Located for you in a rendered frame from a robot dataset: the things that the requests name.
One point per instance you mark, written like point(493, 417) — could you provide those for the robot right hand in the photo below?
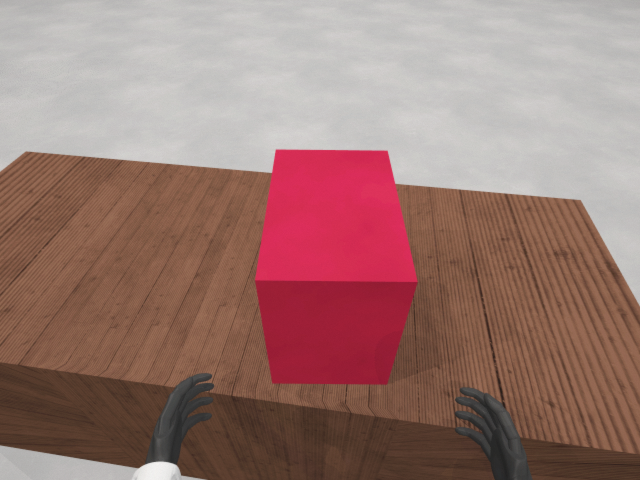
point(500, 440)

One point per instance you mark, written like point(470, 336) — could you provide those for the robot left hand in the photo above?
point(173, 424)

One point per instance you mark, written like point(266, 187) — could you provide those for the pedestal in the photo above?
point(119, 279)

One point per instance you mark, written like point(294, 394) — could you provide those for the carton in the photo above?
point(335, 277)

